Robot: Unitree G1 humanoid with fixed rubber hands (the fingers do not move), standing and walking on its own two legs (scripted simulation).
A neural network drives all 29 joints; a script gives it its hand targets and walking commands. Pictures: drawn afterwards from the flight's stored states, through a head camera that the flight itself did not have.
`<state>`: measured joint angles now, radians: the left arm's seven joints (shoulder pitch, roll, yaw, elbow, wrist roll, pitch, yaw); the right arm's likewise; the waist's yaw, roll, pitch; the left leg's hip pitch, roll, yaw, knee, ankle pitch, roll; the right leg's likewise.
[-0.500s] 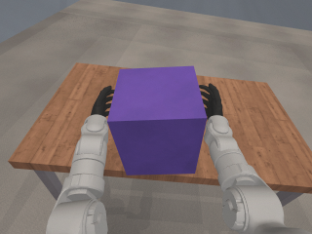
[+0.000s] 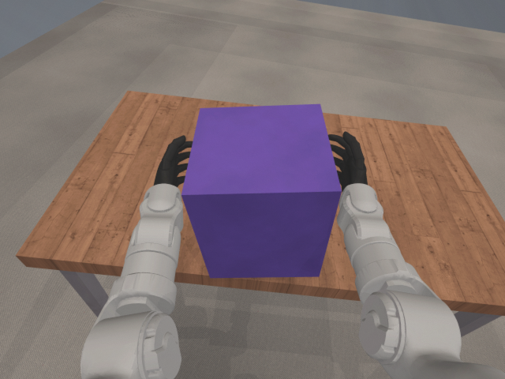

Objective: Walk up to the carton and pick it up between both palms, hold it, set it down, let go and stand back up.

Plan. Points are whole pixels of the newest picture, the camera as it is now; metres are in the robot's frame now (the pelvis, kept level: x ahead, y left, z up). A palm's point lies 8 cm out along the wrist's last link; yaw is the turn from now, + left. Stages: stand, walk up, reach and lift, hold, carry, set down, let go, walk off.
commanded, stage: set down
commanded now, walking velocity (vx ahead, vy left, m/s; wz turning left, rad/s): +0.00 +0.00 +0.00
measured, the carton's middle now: (262, 196) +0.43 -0.02 +0.05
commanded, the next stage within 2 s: none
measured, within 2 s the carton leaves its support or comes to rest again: neither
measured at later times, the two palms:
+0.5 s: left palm (174, 186) +0.42 +0.14 +0.08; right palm (349, 183) +0.43 -0.16 +0.10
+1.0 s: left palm (177, 191) +0.43 +0.14 +0.07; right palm (347, 190) +0.43 -0.17 +0.08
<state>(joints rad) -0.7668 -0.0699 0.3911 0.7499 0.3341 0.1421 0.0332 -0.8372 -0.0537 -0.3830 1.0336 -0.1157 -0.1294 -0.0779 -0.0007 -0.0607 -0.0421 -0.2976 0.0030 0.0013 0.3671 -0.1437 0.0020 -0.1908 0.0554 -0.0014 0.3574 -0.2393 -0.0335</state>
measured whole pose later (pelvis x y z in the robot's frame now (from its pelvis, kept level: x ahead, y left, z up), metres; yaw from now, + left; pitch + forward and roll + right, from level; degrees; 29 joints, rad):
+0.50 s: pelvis +0.01 +0.00 +0.00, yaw +0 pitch +9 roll +0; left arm -0.79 -0.08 0.42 0.82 0.35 0.07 0.04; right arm -0.84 -0.05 -0.47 1.04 -0.22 -0.14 -0.03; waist 0.00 -0.06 -0.09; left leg -0.39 0.00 0.00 0.37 -0.14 0.00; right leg -0.28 0.06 0.00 0.36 -0.24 -0.03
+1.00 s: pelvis +0.01 +0.00 +0.00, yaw +0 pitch +13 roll +0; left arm -0.79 -0.09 0.43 0.87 0.36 -0.02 0.07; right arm -0.84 -0.05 -0.51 1.04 -0.26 -0.19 -0.02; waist 0.00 -0.03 -0.11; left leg -0.47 0.00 0.00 0.37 -0.13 0.00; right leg -0.36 0.06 0.00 0.36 -0.22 -0.03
